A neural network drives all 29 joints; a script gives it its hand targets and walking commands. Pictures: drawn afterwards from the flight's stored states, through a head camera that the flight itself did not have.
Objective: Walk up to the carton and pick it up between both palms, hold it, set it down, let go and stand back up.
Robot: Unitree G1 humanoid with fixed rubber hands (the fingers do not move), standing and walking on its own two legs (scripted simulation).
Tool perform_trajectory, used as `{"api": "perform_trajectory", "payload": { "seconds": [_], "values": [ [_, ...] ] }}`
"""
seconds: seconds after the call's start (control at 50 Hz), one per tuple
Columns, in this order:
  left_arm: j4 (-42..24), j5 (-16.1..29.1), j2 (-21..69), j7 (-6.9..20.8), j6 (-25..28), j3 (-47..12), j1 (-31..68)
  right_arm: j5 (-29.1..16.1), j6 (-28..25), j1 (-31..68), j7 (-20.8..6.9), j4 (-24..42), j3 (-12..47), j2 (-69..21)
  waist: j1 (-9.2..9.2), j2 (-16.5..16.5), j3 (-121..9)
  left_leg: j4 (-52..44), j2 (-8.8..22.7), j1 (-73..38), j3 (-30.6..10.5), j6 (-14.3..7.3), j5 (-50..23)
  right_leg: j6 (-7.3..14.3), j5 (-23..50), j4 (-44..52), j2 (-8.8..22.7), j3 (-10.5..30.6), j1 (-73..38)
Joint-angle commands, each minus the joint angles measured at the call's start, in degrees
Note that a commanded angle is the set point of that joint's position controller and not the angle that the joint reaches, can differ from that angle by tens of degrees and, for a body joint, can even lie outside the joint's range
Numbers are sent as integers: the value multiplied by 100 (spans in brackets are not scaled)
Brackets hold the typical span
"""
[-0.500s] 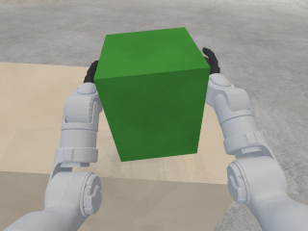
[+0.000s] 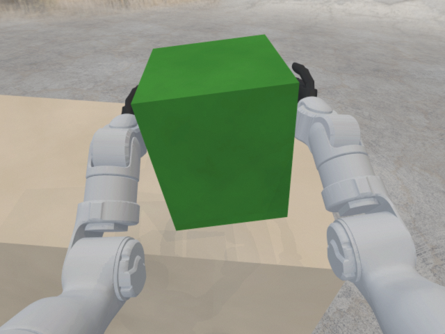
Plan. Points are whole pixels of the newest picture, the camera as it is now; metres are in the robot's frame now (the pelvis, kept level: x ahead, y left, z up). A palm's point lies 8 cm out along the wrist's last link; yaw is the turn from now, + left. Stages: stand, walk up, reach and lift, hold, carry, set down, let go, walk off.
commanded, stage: hold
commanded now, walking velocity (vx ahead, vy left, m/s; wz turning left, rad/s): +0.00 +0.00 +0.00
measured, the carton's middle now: (220, 132) +0.38 +0.00 +0.23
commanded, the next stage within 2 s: none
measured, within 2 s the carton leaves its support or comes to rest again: neither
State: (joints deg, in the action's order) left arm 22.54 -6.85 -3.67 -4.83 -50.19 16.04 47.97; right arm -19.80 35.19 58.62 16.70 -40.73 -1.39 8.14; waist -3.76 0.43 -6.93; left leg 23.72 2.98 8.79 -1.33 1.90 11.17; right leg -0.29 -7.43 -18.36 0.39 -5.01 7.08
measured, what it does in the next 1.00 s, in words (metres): stands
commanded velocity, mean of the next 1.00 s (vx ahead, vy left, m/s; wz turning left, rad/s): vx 0.00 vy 0.00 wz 0.00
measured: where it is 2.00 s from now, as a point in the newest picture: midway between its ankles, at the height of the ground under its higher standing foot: outside the picture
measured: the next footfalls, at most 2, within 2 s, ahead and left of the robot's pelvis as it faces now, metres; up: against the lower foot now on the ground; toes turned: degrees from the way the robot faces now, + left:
none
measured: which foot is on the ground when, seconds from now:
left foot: down 0.00-1.00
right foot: down 0.00-1.00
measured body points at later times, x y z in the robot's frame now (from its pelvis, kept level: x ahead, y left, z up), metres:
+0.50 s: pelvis +0.00 +0.00 +0.00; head -0.07 +0.01 +0.44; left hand +0.39 +0.15 +0.24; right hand +0.40 -0.14 +0.28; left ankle +0.02 +0.14 -0.75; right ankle +0.03 -0.12 -0.75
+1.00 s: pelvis +0.00 +0.00 +0.00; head -0.07 +0.01 +0.44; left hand +0.39 +0.15 +0.24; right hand +0.40 -0.14 +0.28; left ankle +0.02 +0.14 -0.75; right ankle +0.03 -0.12 -0.75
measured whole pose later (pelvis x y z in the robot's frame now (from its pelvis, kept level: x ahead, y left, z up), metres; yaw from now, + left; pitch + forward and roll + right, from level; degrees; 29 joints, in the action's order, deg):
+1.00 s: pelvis +0.00 +0.00 +0.00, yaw +0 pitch -3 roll -2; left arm 21.1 -5.9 -3.7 -5.7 -50.6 15.7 47.6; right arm -21.4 36.4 59.1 17.5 -39.6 -0.9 8.7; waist -3.9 0.6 -6.9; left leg 24.5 3.1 9.7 -1.7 2.0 11.7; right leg -0.3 -7.5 -18.3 0.2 -5.1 7.5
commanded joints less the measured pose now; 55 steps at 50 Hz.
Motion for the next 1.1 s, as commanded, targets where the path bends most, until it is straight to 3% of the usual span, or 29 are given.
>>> {"api": "perform_trajectory", "payload": {
  "seconds": [0.0, 0.08, 0.36, 0.54, 0.74, 0.84, 1.0, 1.08],
  "values": [
    [-1495, 913, 3449, 676, 761, -2269, 6222, -1032, 0, 5197, -622, 1762, 1601, -4514, -26, 182, -2576, -402, -597, -96, -112, 43, -864, -384, 780, 34, -469, 466, -1180],
    [-1286, 921, 3532, 671, 797, -2168, 6409, -948, -7, 5327, -687, 1554, 1495, -4596, -1, 141, -2510, -465, -575, 57, -152, -2, -554, -354, 485, 64, -442, 483, -1078],
    [-1479, 1011, 3532, 604, 858, -2263, 6466, -1080, -20, 5279, -661, 1536, 1491, -4569, -48, 296, -2755, -333, -589, -96, -178, 87, -902, -356, 764, 3, -477, 460, -1123],
    [-1742, 1122, 3551, 583, 845, -2418, 6426, -1188, -12, 5302, -619, 1903, 1673, -4653, -50, 250, -2968, -225, -618, -200, -210, 100, -1208, -388, 1126, -30, -480, 472, -1257],
    [-1807, 1077, 3557, 605, 768, -2459, 6347, -1162, 69, 5116, -570, 1817, 1610, -4534, -123, 321, -2734, -282, -597, -201, -213, 119, -1104, -354, 959, 0, -493, 453, -1136],
    [-1924, 1132, 3582, 579, 740, -2542, 6261, -1267, 81, 5169, -561, 2135, 1765, -4545, -97, 302, -2956, -202, -599, -327, -212, 152, -1417, -368, 1258, -24, -523, 456, -1270],
    [-1733, 1013, 3536, 597, 723, -2382, 6251, -1157, 111, 5152, -596, 1846, 1649, -4478, -55, 264, -2668, -332, -578, -128, -200, 95, -995, -356, 853, 4, -493, 461, -1119],
    [-1836, 1072, 3589, 592, 748, -2437, 6305, -1210, 80, 5184, -625, 1923, 1688, -4540, -61, 260, -2853, -279, -567, -262, -213, 112, -1228, -352, 1078, -20, -511, 468, -1184]
  ]
}}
